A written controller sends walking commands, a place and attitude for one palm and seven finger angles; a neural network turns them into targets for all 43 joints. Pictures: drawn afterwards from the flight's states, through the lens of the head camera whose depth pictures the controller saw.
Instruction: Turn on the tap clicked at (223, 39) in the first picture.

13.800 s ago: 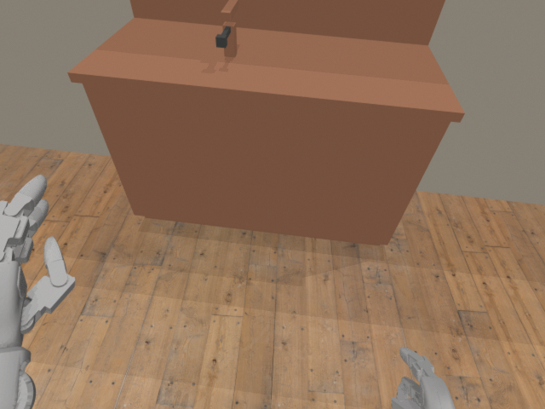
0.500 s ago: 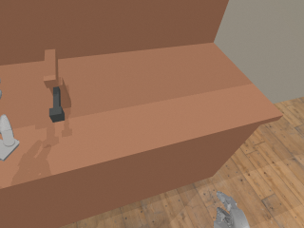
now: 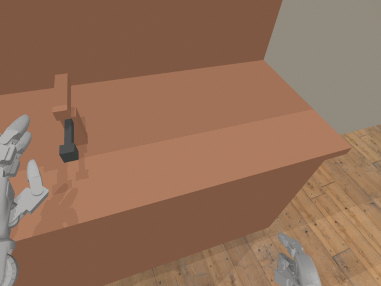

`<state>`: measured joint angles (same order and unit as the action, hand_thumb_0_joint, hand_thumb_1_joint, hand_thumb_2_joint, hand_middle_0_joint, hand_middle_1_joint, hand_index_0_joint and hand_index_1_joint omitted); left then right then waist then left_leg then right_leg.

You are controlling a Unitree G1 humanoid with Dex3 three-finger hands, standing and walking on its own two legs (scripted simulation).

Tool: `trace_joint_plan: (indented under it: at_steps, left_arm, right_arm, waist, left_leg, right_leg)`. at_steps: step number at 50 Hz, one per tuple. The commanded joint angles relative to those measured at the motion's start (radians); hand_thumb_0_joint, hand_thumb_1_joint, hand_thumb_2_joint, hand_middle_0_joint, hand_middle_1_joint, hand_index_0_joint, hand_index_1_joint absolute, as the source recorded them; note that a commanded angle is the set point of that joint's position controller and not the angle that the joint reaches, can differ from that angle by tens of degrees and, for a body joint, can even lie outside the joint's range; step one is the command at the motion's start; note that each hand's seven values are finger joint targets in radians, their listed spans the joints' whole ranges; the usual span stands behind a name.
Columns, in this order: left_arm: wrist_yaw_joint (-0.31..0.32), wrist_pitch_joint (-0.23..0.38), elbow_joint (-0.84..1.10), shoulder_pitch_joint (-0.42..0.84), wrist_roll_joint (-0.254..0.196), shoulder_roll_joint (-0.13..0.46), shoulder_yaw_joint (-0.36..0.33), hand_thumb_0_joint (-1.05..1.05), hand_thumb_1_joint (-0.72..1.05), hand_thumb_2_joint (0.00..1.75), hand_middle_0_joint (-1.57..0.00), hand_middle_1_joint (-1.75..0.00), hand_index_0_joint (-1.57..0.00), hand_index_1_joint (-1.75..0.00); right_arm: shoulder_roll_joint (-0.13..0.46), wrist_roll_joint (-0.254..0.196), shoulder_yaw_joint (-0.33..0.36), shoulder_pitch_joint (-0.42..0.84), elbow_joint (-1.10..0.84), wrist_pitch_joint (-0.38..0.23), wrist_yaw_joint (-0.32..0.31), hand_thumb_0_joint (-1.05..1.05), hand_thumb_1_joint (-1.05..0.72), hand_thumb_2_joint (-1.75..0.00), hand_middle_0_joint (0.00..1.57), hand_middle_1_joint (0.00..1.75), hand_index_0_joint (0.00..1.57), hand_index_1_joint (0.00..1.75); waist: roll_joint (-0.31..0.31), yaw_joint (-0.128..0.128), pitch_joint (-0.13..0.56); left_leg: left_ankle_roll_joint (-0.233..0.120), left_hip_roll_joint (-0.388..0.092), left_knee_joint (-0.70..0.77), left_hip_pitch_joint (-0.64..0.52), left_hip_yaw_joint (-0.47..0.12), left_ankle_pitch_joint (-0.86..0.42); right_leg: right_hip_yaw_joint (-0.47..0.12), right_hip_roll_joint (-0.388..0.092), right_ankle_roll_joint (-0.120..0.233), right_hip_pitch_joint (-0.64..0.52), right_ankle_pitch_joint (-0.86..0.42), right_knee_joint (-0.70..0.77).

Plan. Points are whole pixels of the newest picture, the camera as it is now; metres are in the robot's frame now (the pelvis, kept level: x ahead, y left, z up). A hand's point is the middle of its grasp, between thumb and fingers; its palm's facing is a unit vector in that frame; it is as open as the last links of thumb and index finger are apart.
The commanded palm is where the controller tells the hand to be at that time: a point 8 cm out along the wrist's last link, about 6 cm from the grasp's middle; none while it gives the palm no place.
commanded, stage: come to a stop and stand still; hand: left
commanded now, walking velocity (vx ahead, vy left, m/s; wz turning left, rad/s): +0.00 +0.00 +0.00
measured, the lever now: (69, 152) +0.33 +0.29 +0.09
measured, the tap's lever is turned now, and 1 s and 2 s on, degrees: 0 0 0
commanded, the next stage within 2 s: look again from close up in 1.00 s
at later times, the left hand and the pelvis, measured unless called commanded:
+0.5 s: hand (49, 202) +0.20 +0.24 +0.14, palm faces +0.32 -0.85 -0.43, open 7.4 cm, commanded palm +0.15 +0.27 +0.17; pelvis -0.01 +0.00 +0.00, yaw -1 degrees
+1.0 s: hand (46, 186) +0.22 +0.25 +0.16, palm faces +0.39 -0.84 -0.37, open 7.4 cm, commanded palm +0.16 +0.28 +0.17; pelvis +0.00 +0.00 +0.00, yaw +0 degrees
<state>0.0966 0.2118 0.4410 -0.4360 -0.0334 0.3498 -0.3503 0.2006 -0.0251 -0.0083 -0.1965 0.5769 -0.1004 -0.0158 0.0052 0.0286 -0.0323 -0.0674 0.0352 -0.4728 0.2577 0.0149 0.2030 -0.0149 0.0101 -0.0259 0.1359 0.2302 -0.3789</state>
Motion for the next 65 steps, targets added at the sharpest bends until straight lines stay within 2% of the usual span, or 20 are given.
trace_joint_plan:
  at_steps: [1,5,6,7,8,9,10,12,15,19,20,24,27,31,36,40,47,52,59,65]
  left_arm:
    - [0.022,0.053,0.219,0.114,-0.009,0.164,-0.084,0.0,0.9,0.9,-0.2,-0.3,-0.2,-0.3]
    - [0.032,0.051,0.25,0.12,-0.007,0.212,-0.126,0.0,0.9,0.9,-0.2,-0.3,-0.2,-0.3]
    - [0.027,0.054,0.248,0.126,-0.011,0.166,-0.084,0.0,0.9,0.9,-0.2,-0.3,-0.2,-0.3]
    - [0.03,0.16,0.483,1.123,0.149,1.001,-0.685,0.0,0.9,0.9,-0.2,-0.3,-0.2,-0.3]
    - [-0.012,0.12,-0.087,0.561,0.047,0.336,-0.247,0.0,0.9,0.9,-0.2,-0.3,-0.2,-0.3]
    - [-0.009,0.116,-0.035,0.253,0.005,0.285,-0.215,0.0,0.9,0.9,-0.2,-0.3,-0.2,-0.3]
    - [-0.011,0.09,-0.065,0.168,-0.01,0.098,-0.075,0.0,0.9,0.9,-0.2,-0.3,-0.2,-0.3]
    - [-0.017,0.101,0.156,0.177,-0.012,0.132,-0.055,0.0,0.9,0.9,-0.2,-0.3,-0.2,-0.3]
    - [-0.009,0.087,0.2,-0.01,-0.018,0.115,-0.044,0.0,0.9,0.9,-0.2,-0.3,-0.2,-0.3]
    - [0.012,0.089,0.184,0.02,-0.02,0.232,-0.182,0.0,0.9,0.9,-0.2,-0.3,-0.2,-0.3]
    - [0.022,0.089,0.203,0.044,-0.021,0.295,-0.245,0.0,0.9,0.9,-0.2,-0.3,-0.2,-0.3]
    - [0.015,0.104,0.186,0.178,-0.014,0.237,-0.18,0.0,0.9,0.9,-0.2,-0.3,-0.2,-0.3]
    - [0.012,0.107,0.21,0.229,-0.001,0.183,-0.11,0.0,0.9,0.9,-0.2,-0.3,-0.2,-0.3]
    - [0.015,0.097,0.224,0.197,0.016,0.116,-0.03,0.0,0.9,0.9,-0.2,-0.3,-0.2,-0.3]
    - [0.024,0.077,0.182,0.114,0.012,0.148,-0.086,0.0,0.9,0.9,-0.2,-0.3,-0.2,-0.3]
    - [0.023,0.072,0.2,0.083,-0.001,0.214,-0.165,0.0,0.9,0.9,-0.2,-0.3,-0.2,-0.3]
    - [0.012,0.065,0.267,0.101,-0.012,0.167,-0.1,0.0,0.9,0.9,-0.2,-0.3,-0.2,-0.3]
    - [0.019,0.05,0.253,0.101,-0.005,0.166,-0.091,0.0,0.9,0.9,-0.2,-0.3,-0.2,-0.3]
    - [0.023,0.046,0.212,0.108,-0.004,0.164,-0.096,0.0,0.9,0.9,-0.2,-0.3,-0.2,-0.3]
    - [0.027,0.047,0.235,0.107,0.0,0.179,-0.106,0.0,0.9,0.9,-0.2,-0.3,-0.2,-0.3]
  right_arm:
    - [0.127,0.004,0.04,0.095,-0.154,-0.047,-0.017,0.0,-0.9,-0.9,0.2,0.3,0.2,0.3]
    - [0.119,-0.001,0.039,0.114,-0.159,-0.049,-0.021,0.0,-0.9,-0.9,0.2,0.3,0.2,0.3]
    - [0.122,0.005,0.037,0.107,-0.157,-0.048,-0.02,0.0,-0.9,-0.9,0.2,0.3,0.2,0.3]
    - [0.156,0.063,0.042,-0.003,-0.152,-0.088,-0.013,0.0,-0.9,-0.9,0.2,0.3,0.2,0.3]
    - [0.033,0.026,-0.005,0.076,-0.084,-0.092,-0.013,0.0,-0.9,-0.9,0.2,0.3,0.2,0.3]
    - [0.111,0.022,0.054,0.061,-0.125,-0.104,-0.016,0.0,-0.9,-0.9,0.2,0.3,0.2,0.3]
    - [0.119,-0.001,0.065,0.046,-0.144,-0.108,0.003,0.0,-0.9,-0.9,0.2,0.3,0.2,0.3]
    - [0.138,0.004,0.072,0.041,-0.152,-0.107,0.025,0.0,-0.9,-0.9,0.2,0.3,0.2,0.3]
    - [0.12,-0.007,0.055,0.076,-0.174,-0.109,0.045,0.0,-0.9,-0.9,0.2,0.3,0.2,0.3]
    - [0.126,0.003,0.052,0.086,-0.183,-0.092,0.006,0.0,-0.9,-0.9,0.2,0.3,0.2,0.3]
    - [0.128,0.001,0.047,0.099,-0.18,-0.084,-0.007,0.0,-0.9,-0.9,0.2,0.3,0.2,0.3]
    - [0.121,0.006,0.041,0.092,-0.17,-0.09,-0.028,0.0,-0.9,-0.9,0.2,0.3,0.2,0.3]
    - [0.121,0.006,0.038,0.084,-0.16,-0.11,-0.026,0.0,-0.9,-0.9,0.2,0.3,0.2,0.3]
    - [0.132,0.01,0.042,0.08,-0.14,-0.131,-0.012,0.0,-0.9,-0.9,0.2,0.3,0.2,0.3]
    - [0.128,0.014,0.041,0.083,-0.14,-0.103,-0.011,0.0,-0.9,-0.9,0.2,0.3,0.2,0.3]
    - [0.119,0.01,0.037,0.099,-0.156,-0.078,-0.02,0.0,-0.9,-0.9,0.2,0.3,0.2,0.3]
    - [0.122,0.006,0.04,0.091,-0.171,-0.075,-0.019,0.0,-0.9,-0.9,0.2,0.3,0.2,0.3]
    - [0.125,0.006,0.042,0.089,-0.166,-0.07,-0.019,0.0,-0.9,-0.9,0.2,0.3,0.2,0.3]
    - [0.124,0.004,0.042,0.093,-0.165,-0.058,-0.023,0.0,-0.9,-0.9,0.2,0.3,0.2,0.3]
    - [0.122,0.001,0.038,0.107,-0.164,-0.063,-0.028,0.0,-0.9,-0.9,0.2,0.3,0.2,0.3]
  waist:
    - [-0.048,-0.014,0.132]
    - [-0.063,-0.007,0.13]
    - [-0.07,-0.011,0.124]
    - [0.07,0.01,-0.047]
    - [0.048,-0.016,0.143]
    - [-0.03,0.028,0.145]
    - [-0.181,0.007,0.204]
    - [-0.267,0.006,0.244]
    - [-0.1,0.017,0.205]
    - [0.104,0.003,0.127]
    - [0.09,0.001,0.115]
    - [-0.078,-0.011,0.061]
    - [-0.122,-0.01,0.09]
    - [-0.114,-0.01,0.128]
    - [-0.039,-0.006,0.12]
    - [-0.052,-0.003,0.122]
    - [-0.087,-0.008,0.174]
    - [-0.085,-0.006,0.164]
    - [-0.062,-0.009,0.096]
    - [-0.079,-0.007,0.099]
  left_leg:
    - [0.037,-0.107,0.095,-0.089,-0.097,-0.121]
    - [0.034,-0.106,0.096,-0.093,-0.097,-0.083]
    - [0.033,-0.102,0.104,-0.08,-0.1,-0.058]
    - [0.021,-0.124,-0.024,0.094,-0.092,-0.112]
    - [0.027,-0.068,0.03,-0.11,-0.1,-0.223]
    - [0.046,-0.091,0.027,-0.142,-0.087,-0.241]
    - [0.045,-0.094,0.028,-0.199,-0.059,-0.274]
    - [0.032,-0.138,0.055,-0.17,-0.109,-0.307]
    - [0.025,-0.153,0.091,-0.085,-0.11,-0.189]
    - [0.036,-0.124,0.114,0.008,-0.111,0.065]
    - [0.036,-0.118,0.117,-0.002,-0.109,0.077]
    - [0.021,-0.121,0.155,0.024,-0.125,0.216]
    - [0.016,-0.117,0.148,-0.001,-0.117,0.21]
    - [0.025,-0.107,0.119,-0.078,-0.107,0.08]
    - [0.037,-0.097,0.09,-0.068,-0.092,-0.07]
    - [0.041,-0.098,0.086,-0.08,-0.087,-0.145]
    - [0.039,-0.112,0.079,-0.149,-0.085,-0.253]
    - [0.041,-0.121,0.092,-0.138,-0.093,-0.212]
    - [0.041,-0.11,0.143,-0.056,-0.11,0.017]
    - [0.039,-0.11,0.158,-0.064,-0.111,0.044]
  right_leg:
    - [-0.003,-0.045,0.039,-0.001,-0.17,0.031]
    - [-0.02,-0.054,0.043,-0.006,-0.156,0.043]
    - [-0.016,-0.051,0.044,-0.008,-0.138,0.045]
    - [-0.086,-0.106,0.037,0.18,-0.18,0.123]
    - [-0.088,-0.114,0.087,0.164,-0.147,0.03]
    - [-0.128,-0.083,0.077,0.08,-0.216,0.055]
    - [-0.102,-0.077,0.081,0.036,-0.213,-0.016]
    - [-0.053,-0.062,0.059,0.023,-0.127,-0.067]
    - [-0.01,-0.043,0.043,-0.006,-0.094,-0.067]
    - [-0.029,-0.055,0.037,0.022,-0.008,0.009]
    - [-0.027,-0.057,0.038,0.039,0.005,0.014]
    - [-0.047,-0.049,0.044,0.063,0.07,0.023]
    - [-0.042,-0.044,0.045,0.029,0.03,0.024]
    - [-0.035,-0.037,0.046,0.035,-0.048,0.029]
    - [-0.023,-0.044,0.045,0.017,-0.127,0.036]
    - [-0.016,-0.044,0.043,0.009,-0.166,0.033]
    - [-0.005,-0.039,0.038,-0.006,-0.213,0.007]
    - [-0.004,-0.039,0.035,-0.007,-0.18,0.012]
    - [-0.014,-0.042,0.04,-0.004,-0.084,0.049]
    - [-0.011,-0.037,0.039,-0.005,-0.079,0.054]
